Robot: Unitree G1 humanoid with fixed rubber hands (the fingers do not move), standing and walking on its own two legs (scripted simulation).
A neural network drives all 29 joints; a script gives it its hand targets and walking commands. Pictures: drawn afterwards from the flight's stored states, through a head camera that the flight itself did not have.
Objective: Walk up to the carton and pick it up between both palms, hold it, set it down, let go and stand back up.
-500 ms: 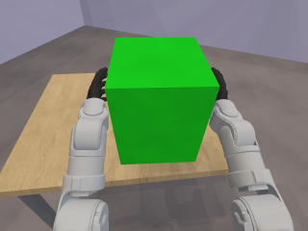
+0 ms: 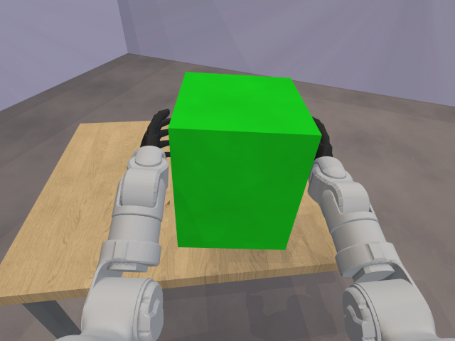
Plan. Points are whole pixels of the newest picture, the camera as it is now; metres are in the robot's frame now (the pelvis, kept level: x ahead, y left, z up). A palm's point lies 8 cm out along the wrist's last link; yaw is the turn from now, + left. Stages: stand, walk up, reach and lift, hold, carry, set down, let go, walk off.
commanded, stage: hold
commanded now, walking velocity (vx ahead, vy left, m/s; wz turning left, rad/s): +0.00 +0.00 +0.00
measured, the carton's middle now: (235, 160) +0.40 +0.02 +0.16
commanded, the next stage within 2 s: none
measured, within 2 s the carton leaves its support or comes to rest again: neither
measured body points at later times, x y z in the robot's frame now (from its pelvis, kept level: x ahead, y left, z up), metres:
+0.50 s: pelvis +0.00 +0.00 +0.00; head -0.01 +0.02 +0.45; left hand +0.37 +0.17 +0.19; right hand +0.40 -0.12 +0.19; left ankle +0.05 +0.11 -0.74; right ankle +0.00 -0.15 -0.74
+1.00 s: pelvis -0.02 +0.00 +0.00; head -0.08 +0.03 +0.44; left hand +0.36 +0.17 +0.21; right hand +0.37 -0.13 +0.19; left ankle +0.05 +0.11 -0.74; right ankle +0.00 -0.14 -0.74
